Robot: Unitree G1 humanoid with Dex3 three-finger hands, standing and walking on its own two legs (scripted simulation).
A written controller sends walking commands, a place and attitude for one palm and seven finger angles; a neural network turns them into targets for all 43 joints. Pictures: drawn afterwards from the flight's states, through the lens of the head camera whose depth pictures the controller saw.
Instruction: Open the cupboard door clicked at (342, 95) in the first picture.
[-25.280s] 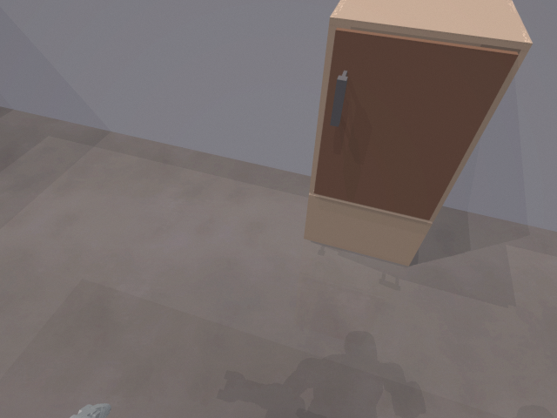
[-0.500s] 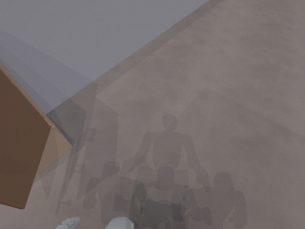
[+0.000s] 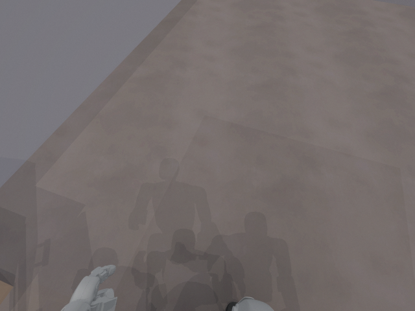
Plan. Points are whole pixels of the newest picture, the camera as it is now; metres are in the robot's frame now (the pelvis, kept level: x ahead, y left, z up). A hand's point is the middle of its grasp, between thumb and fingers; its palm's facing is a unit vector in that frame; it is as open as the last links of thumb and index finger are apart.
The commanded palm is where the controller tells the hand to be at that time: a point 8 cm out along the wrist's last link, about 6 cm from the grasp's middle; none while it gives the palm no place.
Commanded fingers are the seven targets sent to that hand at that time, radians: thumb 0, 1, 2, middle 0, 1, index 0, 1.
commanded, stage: walk to a spot facing it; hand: left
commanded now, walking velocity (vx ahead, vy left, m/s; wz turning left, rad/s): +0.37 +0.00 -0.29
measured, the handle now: out of the picture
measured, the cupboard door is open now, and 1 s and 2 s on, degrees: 43 43 43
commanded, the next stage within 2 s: turn to face it in 0.74 s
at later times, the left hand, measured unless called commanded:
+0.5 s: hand (143, 227) +0.32 +0.16 -0.15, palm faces -0.16 -0.97 -0.18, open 7.3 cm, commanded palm none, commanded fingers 0.00 0.90 0.90 -0.20 -0.30 -0.20 -0.30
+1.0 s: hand (175, 177) +0.48 +0.10 -0.18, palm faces -0.15 -0.97 -0.18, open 7.3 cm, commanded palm none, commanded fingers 0.00 0.90 0.90 -0.20 -0.30 -0.20 -0.30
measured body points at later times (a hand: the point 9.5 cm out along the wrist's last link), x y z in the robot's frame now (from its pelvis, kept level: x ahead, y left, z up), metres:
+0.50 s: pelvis +0.23 -0.02 +0.02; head +0.26 -0.01 +0.47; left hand +0.33 +0.21 -0.13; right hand +0.20 -0.24 -0.13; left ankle +0.23 +0.12 -0.72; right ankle +0.21 -0.14 -0.66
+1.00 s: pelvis +0.45 -0.08 +0.00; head +0.48 -0.07 +0.45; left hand +0.49 +0.15 -0.16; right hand +0.48 -0.33 -0.13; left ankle +0.52 +0.02 -0.72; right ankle +0.34 -0.17 -0.67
